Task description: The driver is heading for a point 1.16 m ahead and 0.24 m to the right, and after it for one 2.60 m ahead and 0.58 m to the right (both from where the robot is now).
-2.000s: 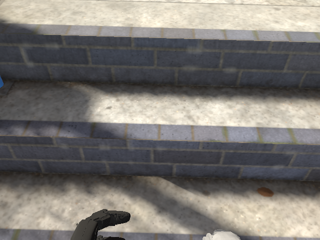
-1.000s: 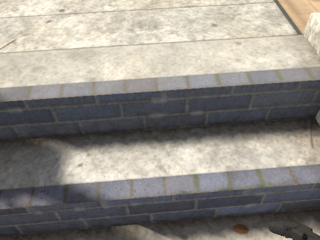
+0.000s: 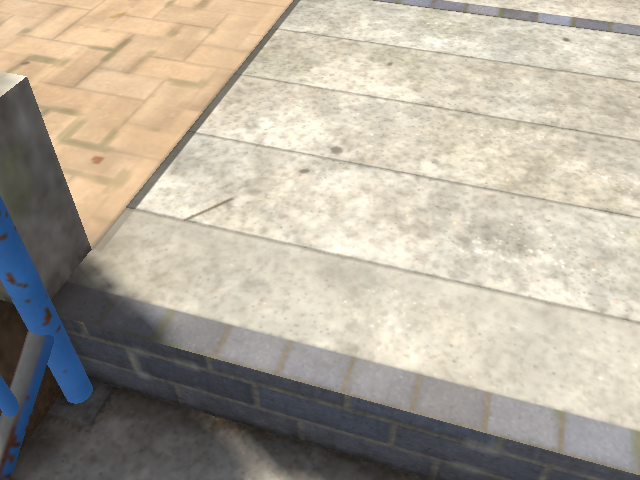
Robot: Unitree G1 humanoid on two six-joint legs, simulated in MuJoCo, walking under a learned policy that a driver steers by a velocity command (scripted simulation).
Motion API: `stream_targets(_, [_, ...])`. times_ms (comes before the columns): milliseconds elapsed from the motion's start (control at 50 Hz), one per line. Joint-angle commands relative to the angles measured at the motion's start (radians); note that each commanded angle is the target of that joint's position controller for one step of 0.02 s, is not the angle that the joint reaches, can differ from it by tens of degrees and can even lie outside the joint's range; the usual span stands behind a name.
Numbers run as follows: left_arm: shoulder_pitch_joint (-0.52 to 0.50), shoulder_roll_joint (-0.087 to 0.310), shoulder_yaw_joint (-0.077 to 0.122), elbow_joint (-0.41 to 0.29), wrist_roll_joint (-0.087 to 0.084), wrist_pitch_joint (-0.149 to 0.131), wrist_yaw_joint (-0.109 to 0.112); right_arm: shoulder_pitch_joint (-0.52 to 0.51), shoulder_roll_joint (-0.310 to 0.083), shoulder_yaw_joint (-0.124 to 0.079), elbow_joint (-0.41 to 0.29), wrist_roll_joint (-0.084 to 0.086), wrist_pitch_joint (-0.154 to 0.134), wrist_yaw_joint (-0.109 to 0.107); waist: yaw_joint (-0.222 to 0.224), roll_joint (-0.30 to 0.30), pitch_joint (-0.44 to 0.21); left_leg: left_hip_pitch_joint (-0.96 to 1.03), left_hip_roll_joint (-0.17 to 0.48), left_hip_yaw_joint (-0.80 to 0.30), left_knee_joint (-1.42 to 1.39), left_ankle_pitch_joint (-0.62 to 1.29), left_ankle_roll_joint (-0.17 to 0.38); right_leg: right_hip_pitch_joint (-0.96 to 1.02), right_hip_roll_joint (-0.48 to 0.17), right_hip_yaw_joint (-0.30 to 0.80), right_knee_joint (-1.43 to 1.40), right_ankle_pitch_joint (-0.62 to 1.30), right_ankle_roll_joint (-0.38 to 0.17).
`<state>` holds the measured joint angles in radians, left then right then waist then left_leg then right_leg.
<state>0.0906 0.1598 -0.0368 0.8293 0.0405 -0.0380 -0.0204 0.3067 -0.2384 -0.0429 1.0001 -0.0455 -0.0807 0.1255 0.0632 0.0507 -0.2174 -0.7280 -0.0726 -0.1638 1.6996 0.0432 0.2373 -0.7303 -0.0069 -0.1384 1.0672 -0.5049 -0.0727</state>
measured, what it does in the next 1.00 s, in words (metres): climbs, turning right: left foot 0.19 m higher, then right foot 0.19 m higher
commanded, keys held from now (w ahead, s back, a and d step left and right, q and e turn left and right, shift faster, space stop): w+e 1.00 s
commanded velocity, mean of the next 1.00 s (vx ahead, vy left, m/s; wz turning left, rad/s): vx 0.50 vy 0.00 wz -0.36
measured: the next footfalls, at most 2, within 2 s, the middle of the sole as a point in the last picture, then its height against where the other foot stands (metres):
left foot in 0.32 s outside the picture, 0.19 m higher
right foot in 0.86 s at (436, 343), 0.19 m higher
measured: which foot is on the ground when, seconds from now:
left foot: up 0.00-0.30, down 0.32-0.88, up 0.90-1.00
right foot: down 0.00-0.34, up 0.36-0.84, down 0.86-1.00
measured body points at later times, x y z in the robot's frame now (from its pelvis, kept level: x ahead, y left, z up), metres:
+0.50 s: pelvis +0.29 +0.07 +0.19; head +0.30 +0.06 +0.64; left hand +0.31 +0.30 +0.04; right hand +0.37 -0.16 +0.05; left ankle +0.33 +0.16 -0.47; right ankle +0.17 -0.08 -0.27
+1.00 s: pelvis +0.56 -0.01 +0.35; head +0.56 +0.00 +0.80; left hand +0.79 +0.14 +0.23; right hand +0.49 -0.23 +0.21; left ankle +0.45 +0.19 -0.20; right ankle +0.58 -0.10 -0.28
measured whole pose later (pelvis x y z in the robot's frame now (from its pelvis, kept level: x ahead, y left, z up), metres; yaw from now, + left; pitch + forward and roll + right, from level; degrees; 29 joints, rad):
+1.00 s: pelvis +0.56 -0.01 +0.35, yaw -25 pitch +7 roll -4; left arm 0.11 0.18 0.02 0.91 0.03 -0.06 -0.05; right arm 0.33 -0.21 0.00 1.03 -0.08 -0.11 0.11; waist 0.02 0.05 -0.15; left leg -0.49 0.03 -0.12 1.53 0.00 0.08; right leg -0.82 0.14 -0.10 1.20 -0.51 -0.12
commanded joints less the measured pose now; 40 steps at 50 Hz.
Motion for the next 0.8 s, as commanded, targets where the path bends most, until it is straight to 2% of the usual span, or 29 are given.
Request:
stream_targets(20, [0.157, -0.109, -0.013, 0.206, -0.006, -0.008, -0.012, -0.167, 0.093, 0.031, -0.132, 0.006, 0.015, -0.042, -0.048, 0.035, 0.135, -0.509, 0.05, -0.104, 0.374, -0.095, 0.097, 0.326, -0.257, 0.575, -0.63, 0.061, -0.197])
stream_targets(60, [0.202, -0.13, -0.008, 0.266, 0.033, -0.027, -0.023, -0.198, 0.145, 0.061, -0.166, 0.014, 0.046, -0.053, -0.095, -0.034, 0.165, -0.651, 0.067, -0.059, 0.389, -0.142, 0.113, 0.379, -0.209, 0.38, -0.679, 0.202, -0.154])
stream_targets(100, [0.126, -0.08, 0.011, 0.242, 0.081, -0.034, -0.04, -0.309, 0.121, 0.078, -0.23, 0.031, 0.055, -0.058, -0.124, -0.06, 0.182, -0.599, 0.12, 0.063, 0.224, -0.173, 0.092, 0.267, -0.149, 0.198, -0.801, 0.178, -0.121])
stream_targets(120, [0.196, -0.047, 0.018, 0.279, -0.036, -0.099, 0.016, -0.321, 0.193, 0.084, -0.322, 0.03, 0.042, -0.102, -0.156, -0.142, 0.308, -0.459, 0.08, 0.162, 0.402, -0.227, -0.061, 0.133, -0.197, 0.21, -0.849, 0.212, -0.113])
stream_targets(140, [0.255, -0.011, 0.014, 0.296, -0.05, -0.128, 0.031, -0.385, 0.166, 0.085, -0.364, 0.035, 0.039, -0.131, -0.139, -0.089, 0.341, -0.531, 0.113, 0.183, 0.444, -0.276, -0.097, 0.149, -0.207, 0.23, -0.91, 0.213, -0.124])
stream_targets(160, [0.293, -0.01, 0.006, 0.297, 0.106, -0.076, -0.001, -0.451, 0.101, 0.115, -0.323, 0.033, 0.064, -0.073, -0.064, -0.104, 0.075, -0.695, 0.131, 0.142, 0.459, -0.296, 0.02, 0.389, -0.176, 0.224, -0.831, 0.222, -0.128])
stream_targets(180, [0.347, 0.026, 0.015, 0.312, 0.134, -0.065, -0.033, -0.53, 0.086, 0.114, -0.37, 0.017, 0.085, -0.061, -0.053, -0.052, 0.14, -0.752, 0.179, 0.151, 0.265, -0.267, 0.055, 0.429, -0.172, 0.22, -0.862, 0.206, -0.111])
stream_targets(200, [0.456, 0.028, 0.013, 0.347, 0.133, -0.055, -0.05, -0.618, 0.047, 0.118, -0.41, 0.009, 0.099, -0.067, -0.007, -0.037, 0.117, -0.781, 0.2, 0.151, 0.144, -0.223, 0.068, 0.464, -0.19, 0.272, -0.871, 0.262, -0.111])
stream_targets(220, [0.384, 0.044, 0.024, 0.297, 0.079, -0.048, -0.074, -0.666, 0.056, 0.123, -0.432, -0.009, 0.115, -0.057, -0.049, -0.114, 0.095, -0.474, 0.209, 0.265, -0.075, -0.247, 0.059, 0.282, -0.172, 0.182, -0.99, 0.39, -0.143])
stream_targets(240, [0.473, 0.051, 0.021, 0.33, 0.042, -0.051, -0.099, -0.805, 0.075, 0.148, -0.476, 0.004, 0.123, -0.053, -0.007, -0.154, 0.126, -0.271, 0.179, 0.239, -0.178, -0.516, 0.006, 0.144, -0.215, 0.215, -1.104, 0.392, -0.165])
stream_targets(260, [0.473, 0.068, 0.019, 0.326, 0.006, -0.07, -0.111, -0.751, 0.088, 0.143, -0.45, -0.001, 0.132, -0.038, -0.057, -0.233, 0.096, -0.142, 0.13, 0.339, -0.161, -0.507, -0.036, 0.18, -0.249, 0.206, -1.097, 0.737, -0.222])
stream_targets(300, [0.441, 0.185, 0.042, 0.304, -0.024, -0.117, -0.115, -0.542, 0.022, 0.112, -0.373, 0.017, 0.121, -0.023, -0.164, -0.247, 0.008, -0.057, 0.03, 0.348, -0.377, -0.555, -0.066, 0.525, -0.278, 0.148, -0.875, 1.539, -0.188])
stream_targets(320, [0.469, 0.221, 0.062, 0.306, -0.022, -0.123, -0.11, -0.463, 0.009, 0.106, -0.339, 0.007, 0.107, -0.032, -0.154, -0.267, -0.054, 0.018, 0.021, 0.297, -0.485, -0.49, -0.038, 0.658, -0.284, 0.128, -0.751, 1.806, -0.147])
stream_targets(340, [0.508, 0.19, 0.074, 0.316, 0.016, -0.128, -0.107, -0.286, 0.003, 0.1, -0.287, -0.003, 0.097, -0.044, -0.169, -0.166, -0.195, 0.362, 0.096, 0.11, -0.489, -0.152, 0.036, 0.451, -0.234, 0.159, -0.505, 1.738, -0.085])
stream_targets(360, [0.541, 0.138, 0.068, 0.301, 0.037, -0.115, -0.113, -0.064, -0.064, 0.085, -0.218, 0.007, 0.109, -0.055, -0.226, 0.061, -0.347, 0.67, 0.23, -0.268, -0.831, -0.337, 0.103, 0.189, -0.126, 0.251, -0.246, 1.248, -0.09])
stream_targets(380, [0.502, 0.042, 0.065, 0.298, 0.037, -0.088, -0.127, 0.128, -0.176, 0.034, -0.133, -0.007, 0.103, -0.072, -0.27, 0.276, -0.3, 0.688, 0.389, -0.659, -1.196, -0.603, 0.146, -0.027, 0.005, 0.344, 0.243, 0.567, -0.08])
stream_targets(400, [0.47, 0.046, 0.089, 0.34, 0.011, -0.075, -0.126, 0.113, -0.191, 0.024, -0.083, 0.01, 0.056, -0.075, -0.251, 0.244, -0.121, 0.516, 0.404, -0.751, -1.302, -0.786, 0.068, -0.191, 0.036, 0.489, 0.742, 0.642, -0.078])
stream_targets(420, [0.437, 0.021, 0.092, 0.338, 0.011, -0.076, -0.116, -0.014, -0.177, 0.024, -0.048, 0.035, 0.026, -0.07, -0.167, 0.202, 0.009, 0.378, 0.389, -0.566, -1.261, -0.746, 0.047, -0.29, 0.038, 0.454, 0.973, 0.649, -0.087])
stream_targets(460, [0.278, -0.017, 0.069, 0.249, 0.016, -0.068, -0.09, -0.14, 0.036, 0.063, 0.016, 0.043, 0.007, -0.065, -0.066, -0.076, 0.028, 0.384, 0.394, -0.325, -1.212, -0.479, 0.036, -0.418, 0.025, 0.417, 1.128, 0.608, -0.149])
stream_targets(480, [0.204, -0.033, 0.059, 0.215, 0.008, -0.05, -0.083, -0.166, 0.131, 0.088, 0.04, 0.025, 0.011, -0.072, -0.036, -0.124, 0.024, 0.386, 0.401, -0.252, -1.235, -0.372, 0.003, -0.43, -0.001, 0.425, 1.094, 0.587, -0.182])
stream_targets(540, [0.15, -0.074, 0.04, 0.19, 0.006, -0.016, -0.089, -0.146, 0.194, 0.095, 0.073, 0.007, -0.024, -0.087, 0.039, -0.08, 0.101, 0.361, 0.335, 0.051, -1.277, -0.211, -0.059, -0.491, -0.045, 0.363, 1.017, 0.533, -0.234])
stream_targets(560, [0.108, -0.074, 0.043, 0.18, -0.001, -0.014, -0.102, -0.113, 0.181, 0.089, 0.078, -0.007, -0.025, -0.087, 0.022, -0.079, 0.136, 0.372, 0.322, 0.148, -1.324, -0.2, -0.051, -0.523, -0.044, 0.311, 1.06, 0.48, -0.24])
stream_targets(580, [0.041, -0.073, 0.032, 0.156, -0.01, -0.01, -0.113, -0.032, 0.148, 0.083, 0.125, -0.028, -0.013, -0.09, -0.016, -0.009, 0.172, 0.436, 0.345, 0.136, -1.373, -0.198, -0.006, -0.656, -0.014, 0.251, 1.31, 0.322, -0.257])
stream_targets(620, [-0.056, -0.082, 0.001, 0.078, -0.021, -0.009, -0.101, 0.04, 0.151, 0.098, 0.167, -0.077, -0.009, -0.081, -0.006, -0.038, 0.208, 0.493, 0.353, 0.194, -1.43, -0.26, -0.029, -0.826, -0.018, 0.277, 1.329, 0.303, -0.324])
stream_targets(680, [-0.179, -0.043, -0.019, -0.019, -0.037, 0.012, -0.083, 0.067, 0.119, 0.105, 0.167, -0.106, -0.023, -0.077, 0.0, -0.053, 0.177, 0.484, 0.291, 0.33, -1.519, -0.256, -0.07, -0.771, -0.072, 0.194, 1.059, 0.349, -0.322])
stream_targets(720, [-0.318, 0.014, -0.014, -0.085, -0.046, 0.034, -0.073, 0.215, 0.082, 0.113, 0.179, -0.119, -0.021, -0.08, -0.078, -0.017, 0.144, 0.509, 0.29, 0.367, -1.596, -0.233, -0.068, -0.69, -0.094, 0.081, 0.801, 0.473, -0.27])
stream_targets(760, [-0.481, 0.003, -0.021, -0.139, -0.036, 0.064, -0.08, 0.309, 0.043, 0.11, 0.193, -0.095, -0.001, -0.047, -0.124, 0.013, 0.189, 0.519, 0.376, 0.377, -1.705, 0.015, -0.05, -0.581, -0.086, 0.009, 0.618, 0.246, -0.207])
stream_targets(780, [-0.386, 0.001, -0.007, -0.112, -0.021, 0.061, -0.095, 0.212, -0.027, 0.101, 0.143, -0.066, -0.02, -0.034, -0.034, 0.078, 0.204, 0.474, 0.375, 0.451, -1.679, 0.51, -0.059, -0.395, -0.049, -0.062, 0.551, 0.205, -0.204])
stream_targets(800, [-0.367, 0.02, 0.004, -0.115, -0.037, 0.057, -0.104, 0.219, -0.099, 0.089, 0.131, -0.052, -0.046, -0.033, -0.01, 0.072, 0.146, 0.494, 0.382, 0.476, -1.598, 0.964, -0.056, -0.269, 0.012, -0.097, 0.531, 0.196, -0.19])
Velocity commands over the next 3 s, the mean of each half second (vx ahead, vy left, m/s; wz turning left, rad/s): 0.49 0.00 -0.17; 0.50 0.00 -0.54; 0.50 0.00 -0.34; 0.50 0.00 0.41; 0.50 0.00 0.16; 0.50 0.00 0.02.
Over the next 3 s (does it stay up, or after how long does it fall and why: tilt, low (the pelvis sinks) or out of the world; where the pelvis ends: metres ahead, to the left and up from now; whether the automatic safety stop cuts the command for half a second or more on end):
stays up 1.54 -0.32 0.45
